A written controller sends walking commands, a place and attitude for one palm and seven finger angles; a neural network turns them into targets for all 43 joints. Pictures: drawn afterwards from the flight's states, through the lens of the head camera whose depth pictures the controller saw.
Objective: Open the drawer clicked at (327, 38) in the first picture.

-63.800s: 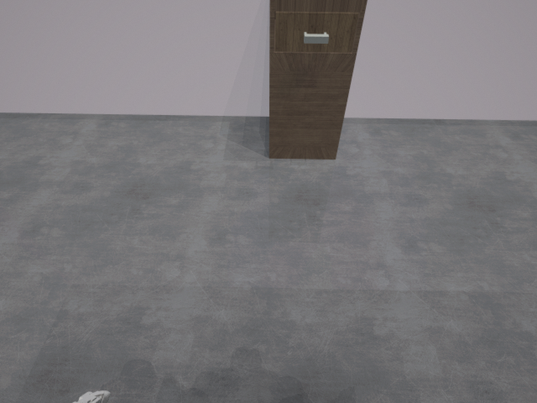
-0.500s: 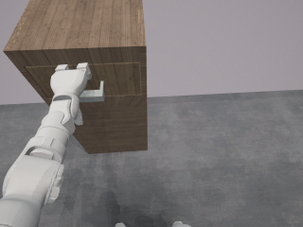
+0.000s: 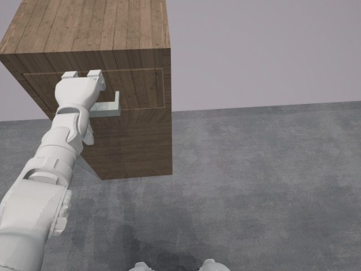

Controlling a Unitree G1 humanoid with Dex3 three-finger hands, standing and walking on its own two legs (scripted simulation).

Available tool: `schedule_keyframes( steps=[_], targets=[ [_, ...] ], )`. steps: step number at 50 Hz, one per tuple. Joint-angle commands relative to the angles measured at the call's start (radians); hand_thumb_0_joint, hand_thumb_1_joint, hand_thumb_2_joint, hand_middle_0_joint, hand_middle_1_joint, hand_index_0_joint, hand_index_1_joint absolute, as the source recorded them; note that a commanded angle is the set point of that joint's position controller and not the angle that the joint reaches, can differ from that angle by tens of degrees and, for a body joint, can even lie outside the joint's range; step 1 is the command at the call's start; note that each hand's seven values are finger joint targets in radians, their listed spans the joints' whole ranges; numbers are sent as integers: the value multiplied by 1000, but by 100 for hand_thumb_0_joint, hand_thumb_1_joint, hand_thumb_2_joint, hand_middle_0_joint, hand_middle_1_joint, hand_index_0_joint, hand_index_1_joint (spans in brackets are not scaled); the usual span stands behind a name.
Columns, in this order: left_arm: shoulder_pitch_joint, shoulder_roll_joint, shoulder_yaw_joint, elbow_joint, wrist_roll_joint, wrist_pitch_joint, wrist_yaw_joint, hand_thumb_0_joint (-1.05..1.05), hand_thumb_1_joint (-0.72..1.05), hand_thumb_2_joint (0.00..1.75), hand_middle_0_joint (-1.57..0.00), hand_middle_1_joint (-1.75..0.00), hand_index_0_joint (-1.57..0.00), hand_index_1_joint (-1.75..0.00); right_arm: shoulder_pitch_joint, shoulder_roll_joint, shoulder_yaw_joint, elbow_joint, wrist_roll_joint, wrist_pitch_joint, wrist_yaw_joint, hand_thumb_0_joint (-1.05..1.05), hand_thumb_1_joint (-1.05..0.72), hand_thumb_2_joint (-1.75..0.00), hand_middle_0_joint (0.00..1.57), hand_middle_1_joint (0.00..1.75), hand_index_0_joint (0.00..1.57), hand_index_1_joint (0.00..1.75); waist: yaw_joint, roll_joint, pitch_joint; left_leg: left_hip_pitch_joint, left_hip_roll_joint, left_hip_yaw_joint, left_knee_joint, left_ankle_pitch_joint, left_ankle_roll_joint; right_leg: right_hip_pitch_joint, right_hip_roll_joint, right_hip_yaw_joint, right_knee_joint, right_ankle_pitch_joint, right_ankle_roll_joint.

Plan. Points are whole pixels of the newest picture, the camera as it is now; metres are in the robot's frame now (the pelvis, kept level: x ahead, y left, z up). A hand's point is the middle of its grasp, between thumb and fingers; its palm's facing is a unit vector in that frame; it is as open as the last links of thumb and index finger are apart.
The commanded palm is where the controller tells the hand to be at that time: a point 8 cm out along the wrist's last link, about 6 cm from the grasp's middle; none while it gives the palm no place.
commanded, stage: re-aim the fingers above the handle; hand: left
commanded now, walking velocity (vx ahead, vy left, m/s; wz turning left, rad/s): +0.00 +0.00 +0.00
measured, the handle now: (101, 102) +0.56 +0.19 -0.03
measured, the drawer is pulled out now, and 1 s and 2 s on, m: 0.00 0.00 0.00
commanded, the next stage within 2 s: lower the fingers behind the handle in 1.24 s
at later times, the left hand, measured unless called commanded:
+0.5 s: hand (92, 106) +0.50 +0.18 +0.03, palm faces -0.02 -0.04 -1.00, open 13.9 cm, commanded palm +0.48 +0.19 +0.09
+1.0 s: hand (90, 108) +0.49 +0.19 +0.03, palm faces -0.04 -0.01 -1.00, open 13.9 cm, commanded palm +0.47 +0.18 +0.09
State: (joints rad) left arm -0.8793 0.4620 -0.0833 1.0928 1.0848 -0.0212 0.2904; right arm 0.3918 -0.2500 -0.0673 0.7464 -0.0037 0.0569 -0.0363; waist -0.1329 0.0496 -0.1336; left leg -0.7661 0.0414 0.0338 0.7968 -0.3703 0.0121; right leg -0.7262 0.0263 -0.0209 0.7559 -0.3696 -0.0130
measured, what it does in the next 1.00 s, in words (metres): stands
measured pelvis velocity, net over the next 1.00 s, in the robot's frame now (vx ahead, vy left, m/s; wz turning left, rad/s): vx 0.00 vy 0.00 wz -0.01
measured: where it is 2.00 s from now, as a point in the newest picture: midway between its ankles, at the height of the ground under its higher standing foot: outside the picture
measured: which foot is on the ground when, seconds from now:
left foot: down 0.00-1.00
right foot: down 0.00-1.00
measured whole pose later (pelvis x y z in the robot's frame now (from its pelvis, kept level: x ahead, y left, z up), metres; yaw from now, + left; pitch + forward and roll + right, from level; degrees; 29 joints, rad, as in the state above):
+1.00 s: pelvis +0.00 +0.00 +0.00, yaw -1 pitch +19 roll -1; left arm -0.87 0.41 -0.08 1.10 1.10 0.06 0.34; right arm 0.35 -0.24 -0.06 0.73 -0.01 0.07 -0.02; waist -0.13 0.05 -0.14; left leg -0.74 0.04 0.05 0.79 -0.37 0.02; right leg -0.71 0.03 -0.01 0.75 -0.37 -0.01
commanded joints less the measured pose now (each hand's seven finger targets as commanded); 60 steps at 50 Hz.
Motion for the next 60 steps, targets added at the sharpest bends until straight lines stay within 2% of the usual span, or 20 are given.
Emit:
schedule_keyframes(
  steps=[1, 5, 8, 10, 12, 15, 20, 25, 28, 31, 35, 39, 41, 43, 44, 46, 50, 52, 58, 60],
  targets=[
    [-505, 195, 53, -186, 9, -17, 66, 0, -50, 30, -30, -120, -30, -120, 137, -158, -52, -43, -9, -12, -9, 0, -90, -90, 20, 30, 20, 30, -38, 30, -411, 313, -45, -18, -30, 374, 29, 101, 45, 0, -67, 326, -11],
    [-496, 277, 125, -170, 22, 20, 104, 0, -50, 30, -30, -120, -30, -120, 128, -165, -45, -50, -14, -6, -1, 0, -90, -90, 20, 30, 20, 30, -7, 36, -457, 285, -48, -14, -25, 404, 25, 143, 44, -5, -44, 360, -15],
    [-465, 276, 119, -171, 28, 51, 104, 0, -50, 30, -30, -120, -30, -120, 120, -162, -44, -64, -14, -1, 1, 0, -90, -90, 20, 30, 20, 30, -1, 46, -490, 297, -47, -4, -19, 439, 25, 175, 44, 0, -42, 408, -10],
    [-456, 131, 27, -194, 8, 57, 87, 0, -50, 30, -30, -120, -30, -120, 123, -151, -52, -72, -13, -4, 11, 0, -90, -90, 20, 30, 20, 30, -19, 43, -503, 354, -41, -8, -22, 478, 23, 167, 48, -7, -56, 418, -11],
    [-448, 76, -12, -202, -14, 61, 69, 0, -50, 30, -30, -120, -30, -120, 124, -153, -58, -63, -10, -4, 13, 0, -90, -90, 20, 30, 20, 30, -33, 24, -462, 385, -33, -16, -30, 473, 23, 135, 51, -11, -72, 393, -8],
    [-486, 166, 48, -224, -14, 43, 59, 0, -50, 30, -30, -120, -30, -120, 122, -160, -53, -54, -10, 1, 2, 0, -90, -90, 20, 30, 20, 30, -28, 16, -449, 364, -38, -15, -41, 444, 26, 160, 46, -3, -79, 393, -10],
    [-458, 201, 89, -223, 12, 25, 96, 0, -50, 30, -30, -120, -30, -120, 112, -153, -48, -55, -15, 2, 2, 0, -90, -90, 20, 30, 20, 30, -3, 29, -434, 345, -41, -19, -47, 457, 22, 162, 46, -12, -64, 386, -18],
    [-424, 167, 71, -194, 15, 64, 111, 0, -50, 30, -30, -120, -30, -120, 105, -151, -51, -66, -12, 4, 12, 0, -90, -90, 20, 30, 20, 30, 0, 11, -447, 349, -41, -11, -44, 469, 20, 174, 48, -13, -64, 396, -16],
    [-428, 130, 30, -176, 4, 79, 91, 0, -50, 30, -30, -120, -30, -120, 103, -152, -50, -64, -8, 4, 11, 0, -90, -90, 20, 30, 20, 30, -17, -7, -412, 346, -41, -5, -55, 431, 24, 171, 47, -9, -84, 384, -10],
    [-461, 112, 11, -235, -8, 51, 66, 0, -50, 30, -30, -120, -30, -120, 105, -150, -54, -66, -9, 0, 4, 0, -90, -90, 20, 30, 20, 30, -23, 19, -443, 385, -40, -11, -55, 444, 26, 170, 44, -3, -86, 391, -10],
    [-468, 87, -3, -245, -8, 20, 62, 0, -50, 30, -30, -120, -30, -120, 103, -146, -56, -60, -11, -1, 2, 0, -90, -90, 20, 30, 20, 30, -28, 7, -408, 383, -40, -19, -50, 446, 25, 140, 47, -10, -83, 370, -14],
    [-433, 173, 74, -218, 15, 28, 103, 0, -50, 30, -30, -120, -30, -120, 99, -147, -51, -59, -12, -2, 5, 0, -90, -90, 20, 30, 20, 30, 2, 33, -419, 341, -47, -12, -47, 426, 21, 156, 45, -6, -67, 369, -17],
    [-440, 152, 60, -223, 26, 43, 117, 0, -50, 30, -30, -120, -30, -120, 97, -143, -51, -66, -14, -2, 10, 0, -90, -90, 20, 30, 20, 30, 7, 36, -451, 350, -46, -9, -43, 460, 20, 169, 46, -10, -57, 392, -17],
    [-430, 150, 54, -173, 21, 75, 122, 0, -50, 30, -30, -120, -30, -120, 92, -147, -49, -64, -11, 0, 14, 0, -90, -90, 20, 30, 20, 30, -5, 13, -403, 315, -49, 2, -46, 413, 23, 168, 46, -5, -72, 382, -13],
    [-438, 199, 89, -177, 19, 83, 121, 0, -50, 30, -30, -120, -30, -120, 96, -153, -48, -66, -8, 2, 13, 0, -90, -90, 20, 30, 20, 30, 2, -7, -418, 302, -48, -1, -55, 398, 23, 193, 44, -3, -71, 381, -12],
    [-439, 170, 54, -164, 16, 94, 105, 0, -50, 30, -30, -120, -30, -120, 91, -150, -46, -75, -6, 1, 8, 0, -90, -90, 20, 30, 20, 30, -10, -15, -419, 299, -52, 6, -57, 382, 28, 207, 42, 3, -82, 388, -7],
    [-460, 130, 24, -216, -8, 64, 62, 0, -50, 30, -30, -120, -30, -120, 97, -148, -52, -73, -8, -4, 1, 0, -90, -90, 20, 30, 20, 30, -23, -8, -447, 347, -49, 2, -54, 416, 30, 220, 41, 7, -91, 419, -7],
    [-438, 148, 31, -196, -7, 45, 49, 0, -50, 30, -30, -120, -30, -120, 100, -151, -48, -70, -4, -4, -6, 0, -90, -90, 20, 30, 20, 30, -24, -22, -404, 317, -51, 0, -56, 377, 32, 199, 40, 10, -95, 391, -5],
    [-441, 182, 57, -170, 12, 18, 81, 0, -50, 30, -30, -120, -30, -120, 105, -149, -43, -61, -5, -11, -6, 0, -90, -90, 20, 30, 20, 30, -18, -8, -365, 267, -55, -2, -54, 333, 29, 165, 40, 7, -87, 342, -8],
    [-492, 189, 60, -185, 15, 24, 95, 0, -50, 30, -30, -120, -30, -120, 106, -150, -46, -59, -7, -14, -4, 0, -90, -90, 20, 30, 20, 30, -26, 12, -392, 279, -54, -2, -46, 345, 30, 157, 41, 9, -80, 345, -10]
  ],
)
